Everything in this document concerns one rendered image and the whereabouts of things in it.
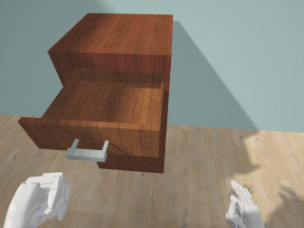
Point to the drawer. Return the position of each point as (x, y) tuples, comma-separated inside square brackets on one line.
[(123, 107)]

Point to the handle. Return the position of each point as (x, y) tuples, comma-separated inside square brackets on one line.
[(89, 155)]

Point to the cabinet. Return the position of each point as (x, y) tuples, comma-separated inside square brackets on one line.
[(126, 42)]

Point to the robot left hand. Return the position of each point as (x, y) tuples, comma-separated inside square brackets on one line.
[(50, 192)]

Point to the robot right hand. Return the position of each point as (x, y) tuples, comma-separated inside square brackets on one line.
[(248, 214)]

